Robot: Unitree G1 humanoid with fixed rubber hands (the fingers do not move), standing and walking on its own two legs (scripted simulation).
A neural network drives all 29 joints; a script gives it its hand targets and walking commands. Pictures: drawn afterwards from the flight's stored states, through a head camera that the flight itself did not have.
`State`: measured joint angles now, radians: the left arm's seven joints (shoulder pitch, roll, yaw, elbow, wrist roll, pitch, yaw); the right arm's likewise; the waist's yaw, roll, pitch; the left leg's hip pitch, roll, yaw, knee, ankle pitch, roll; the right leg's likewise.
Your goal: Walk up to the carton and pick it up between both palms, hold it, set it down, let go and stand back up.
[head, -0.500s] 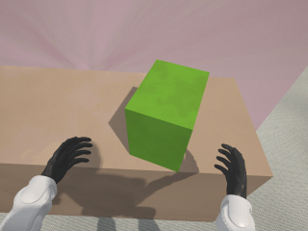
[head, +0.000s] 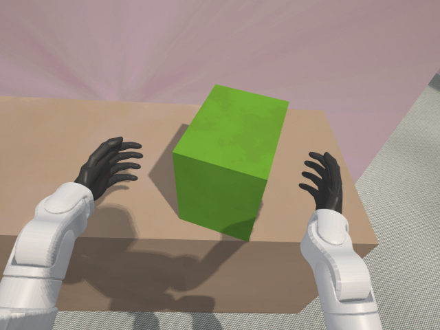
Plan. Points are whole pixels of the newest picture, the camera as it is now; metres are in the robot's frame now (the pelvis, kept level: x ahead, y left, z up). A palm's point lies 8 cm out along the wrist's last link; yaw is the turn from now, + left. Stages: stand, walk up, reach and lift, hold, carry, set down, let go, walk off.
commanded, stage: reach and lift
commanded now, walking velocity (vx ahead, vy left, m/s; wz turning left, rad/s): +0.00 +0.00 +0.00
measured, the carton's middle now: (231, 162) +0.45 -0.02 +0.02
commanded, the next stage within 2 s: none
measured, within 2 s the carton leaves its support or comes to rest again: neither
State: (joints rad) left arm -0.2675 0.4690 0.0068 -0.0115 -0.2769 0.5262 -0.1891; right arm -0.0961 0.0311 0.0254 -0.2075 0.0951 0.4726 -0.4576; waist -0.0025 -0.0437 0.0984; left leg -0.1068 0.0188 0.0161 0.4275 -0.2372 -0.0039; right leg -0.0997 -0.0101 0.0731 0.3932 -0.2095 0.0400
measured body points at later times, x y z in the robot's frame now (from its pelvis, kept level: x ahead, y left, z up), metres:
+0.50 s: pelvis +0.00 +0.00 +0.00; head +0.01 +0.02 +0.45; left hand +0.41 +0.18 +0.15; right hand +0.35 -0.17 +0.15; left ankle +0.00 +0.12 -0.74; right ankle +0.01 -0.15 -0.74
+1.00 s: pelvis +0.00 +0.00 +0.00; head +0.01 +0.01 +0.45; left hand +0.48 +0.16 +0.18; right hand +0.39 -0.18 +0.15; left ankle +0.00 +0.12 -0.74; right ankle +0.01 -0.15 -0.74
